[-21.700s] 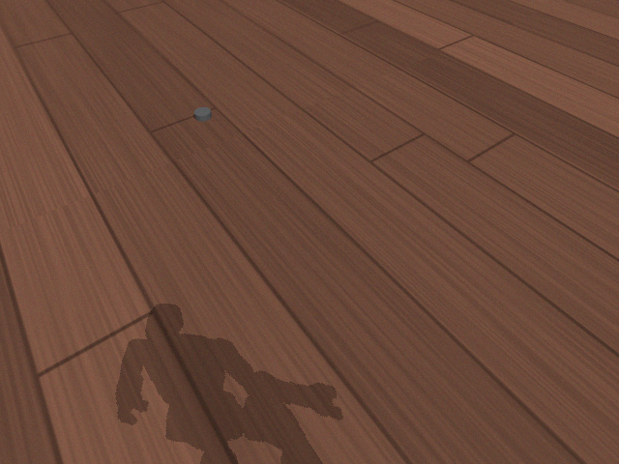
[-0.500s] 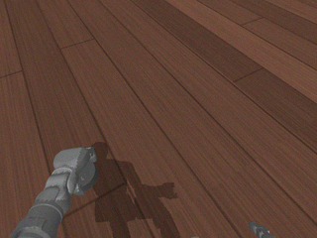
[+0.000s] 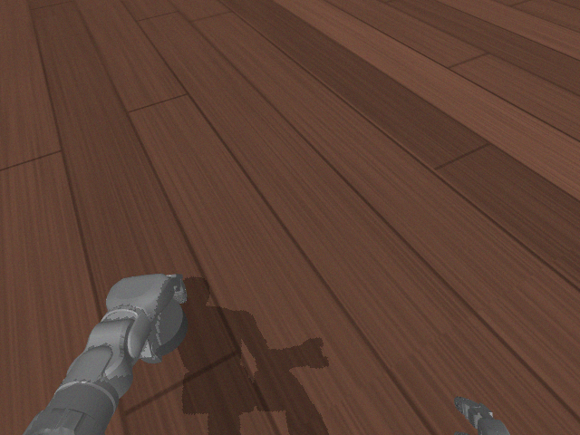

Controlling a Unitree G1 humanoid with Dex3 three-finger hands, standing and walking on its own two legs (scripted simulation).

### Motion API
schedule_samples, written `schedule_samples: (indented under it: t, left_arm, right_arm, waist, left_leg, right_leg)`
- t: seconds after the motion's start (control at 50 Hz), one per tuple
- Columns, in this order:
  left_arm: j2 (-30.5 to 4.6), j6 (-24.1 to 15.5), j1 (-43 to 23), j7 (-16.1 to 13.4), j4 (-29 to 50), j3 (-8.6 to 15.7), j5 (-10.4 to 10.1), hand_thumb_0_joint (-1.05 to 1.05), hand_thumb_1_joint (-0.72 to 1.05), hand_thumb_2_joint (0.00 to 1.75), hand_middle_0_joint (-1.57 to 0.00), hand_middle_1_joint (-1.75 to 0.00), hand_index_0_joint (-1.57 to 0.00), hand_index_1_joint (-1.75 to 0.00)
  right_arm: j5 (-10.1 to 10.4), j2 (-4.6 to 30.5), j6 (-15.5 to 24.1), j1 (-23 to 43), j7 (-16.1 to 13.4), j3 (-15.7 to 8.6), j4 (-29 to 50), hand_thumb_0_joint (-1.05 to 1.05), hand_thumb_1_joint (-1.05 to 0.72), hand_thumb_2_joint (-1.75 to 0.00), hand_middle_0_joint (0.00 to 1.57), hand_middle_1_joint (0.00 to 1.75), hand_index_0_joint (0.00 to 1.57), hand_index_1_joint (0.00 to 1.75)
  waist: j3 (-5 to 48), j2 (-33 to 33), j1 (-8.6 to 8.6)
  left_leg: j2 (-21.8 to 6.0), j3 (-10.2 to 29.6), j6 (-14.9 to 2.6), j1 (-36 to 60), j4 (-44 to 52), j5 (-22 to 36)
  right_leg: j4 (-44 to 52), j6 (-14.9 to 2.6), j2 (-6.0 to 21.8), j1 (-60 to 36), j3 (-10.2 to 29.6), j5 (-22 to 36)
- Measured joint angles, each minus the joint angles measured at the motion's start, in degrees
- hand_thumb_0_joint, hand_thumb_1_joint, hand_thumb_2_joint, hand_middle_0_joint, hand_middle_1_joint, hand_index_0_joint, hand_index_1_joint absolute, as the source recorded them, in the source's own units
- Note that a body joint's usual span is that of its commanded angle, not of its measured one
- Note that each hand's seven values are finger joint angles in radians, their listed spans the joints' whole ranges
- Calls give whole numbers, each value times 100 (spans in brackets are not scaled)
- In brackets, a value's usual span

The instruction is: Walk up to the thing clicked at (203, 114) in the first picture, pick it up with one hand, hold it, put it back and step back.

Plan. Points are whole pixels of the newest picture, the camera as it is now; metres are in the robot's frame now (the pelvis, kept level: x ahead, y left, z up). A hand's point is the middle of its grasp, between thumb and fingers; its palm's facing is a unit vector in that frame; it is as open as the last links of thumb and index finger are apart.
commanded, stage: hold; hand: left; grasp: from above
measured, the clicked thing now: (157, 325) +0.31 +0.23 -0.08
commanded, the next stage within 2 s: crouch in 1.24 s
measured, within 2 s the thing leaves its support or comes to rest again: neither
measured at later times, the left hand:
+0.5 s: hand (151, 331) +0.28 +0.21 -0.02, palm faces -0.43 -0.06 -0.90, open 10.9 cm
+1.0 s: hand (147, 328) +0.28 +0.21 -0.02, palm faces -0.43 -0.06 -0.90, open 10.9 cm
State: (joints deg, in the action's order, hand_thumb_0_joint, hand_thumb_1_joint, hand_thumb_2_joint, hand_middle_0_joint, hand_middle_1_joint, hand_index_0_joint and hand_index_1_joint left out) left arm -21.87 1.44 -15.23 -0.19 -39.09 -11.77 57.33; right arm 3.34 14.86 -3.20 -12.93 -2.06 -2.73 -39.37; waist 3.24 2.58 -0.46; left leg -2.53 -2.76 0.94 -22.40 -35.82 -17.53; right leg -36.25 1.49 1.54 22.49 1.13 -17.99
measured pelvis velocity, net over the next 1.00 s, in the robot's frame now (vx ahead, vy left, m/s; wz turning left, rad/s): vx -0.01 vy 0.00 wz -0.01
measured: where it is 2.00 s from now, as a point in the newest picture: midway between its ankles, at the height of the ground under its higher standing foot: outside the picture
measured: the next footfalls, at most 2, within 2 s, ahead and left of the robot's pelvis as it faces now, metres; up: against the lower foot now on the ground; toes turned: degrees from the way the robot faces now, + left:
none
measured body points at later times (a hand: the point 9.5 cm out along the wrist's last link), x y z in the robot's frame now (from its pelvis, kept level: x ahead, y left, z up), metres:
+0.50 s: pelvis -0.01 -0.01 +0.01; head +0.00 -0.03 +0.46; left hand +0.30 +0.21 +0.03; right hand +0.13 -0.26 -0.11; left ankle +0.01 +0.13 -0.73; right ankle +0.01 -0.14 -0.73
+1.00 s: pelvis -0.01 +0.00 +0.01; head +0.00 -0.03 +0.46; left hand +0.30 +0.22 +0.03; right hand +0.15 -0.26 -0.10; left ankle +0.01 +0.13 -0.73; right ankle +0.01 -0.14 -0.73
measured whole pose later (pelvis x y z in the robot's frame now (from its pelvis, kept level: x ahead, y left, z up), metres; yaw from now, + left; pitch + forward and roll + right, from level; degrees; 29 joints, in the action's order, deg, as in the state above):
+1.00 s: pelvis -0.01 +0.00 +0.01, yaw +0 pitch +1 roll +1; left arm -22.5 1.3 -12.4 3.0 -32.8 -11.9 56.4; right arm 4.2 14.6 -4.3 -10.6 -3.2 -1.6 -37.9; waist 0.3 3.1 1.0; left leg -2.4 -3.3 1.3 -14.6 -27.4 -13.3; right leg -29.4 1.1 1.4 15.6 1.5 -14.4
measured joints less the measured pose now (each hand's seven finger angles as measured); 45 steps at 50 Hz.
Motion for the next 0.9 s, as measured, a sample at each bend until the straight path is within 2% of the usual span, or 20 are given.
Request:
schedule_samples:
  t: [0.72,0.9]
  left_arm:
    - [-34,46,296,385,652,-34,-132,-1,-13,59,-46,-81,-58,-75]
    - [-57,-42,301,379,644,3,-96,-1,-13,60,-47,-81,-58,-75]
  right_arm:
    - [86,4,-77,223,-113,125,157,1,-91,-90,20,30,20,30]
    - [87,-20,-88,249,-121,128,183,1,-91,-90,20,30,20,30]
  waist:
    - [-245,70,109]
    - [-302,43,132]
  left_leg:
    - [0,-49,40,681,727,408]
    - [5,-59,37,737,802,426]
  right_leg:
    - [556,-49,-21,-581,34,330]
    - [635,-47,-18,-636,41,354]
